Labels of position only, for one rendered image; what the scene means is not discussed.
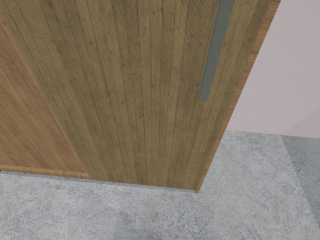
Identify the handle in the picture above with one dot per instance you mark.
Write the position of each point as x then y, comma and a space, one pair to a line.
222, 19

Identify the wardrobe door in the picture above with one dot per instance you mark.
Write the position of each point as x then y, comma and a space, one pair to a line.
31, 134
123, 78

